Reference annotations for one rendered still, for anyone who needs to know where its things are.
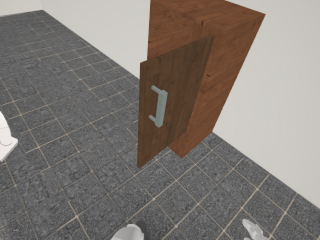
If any handle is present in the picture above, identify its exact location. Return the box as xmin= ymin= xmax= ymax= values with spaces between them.
xmin=149 ymin=85 xmax=168 ymax=128

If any robot left hand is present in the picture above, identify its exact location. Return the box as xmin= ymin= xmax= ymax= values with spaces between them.
xmin=0 ymin=111 xmax=18 ymax=162

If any cupboard door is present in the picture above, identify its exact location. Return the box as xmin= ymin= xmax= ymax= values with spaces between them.
xmin=137 ymin=34 xmax=216 ymax=169

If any left robot thigh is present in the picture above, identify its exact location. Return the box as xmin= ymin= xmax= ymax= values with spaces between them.
xmin=111 ymin=227 xmax=144 ymax=240

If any robot right hand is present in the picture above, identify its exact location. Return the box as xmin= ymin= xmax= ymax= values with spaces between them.
xmin=242 ymin=218 xmax=269 ymax=240

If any robot left foot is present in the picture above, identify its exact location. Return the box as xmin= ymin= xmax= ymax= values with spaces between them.
xmin=135 ymin=220 xmax=147 ymax=240

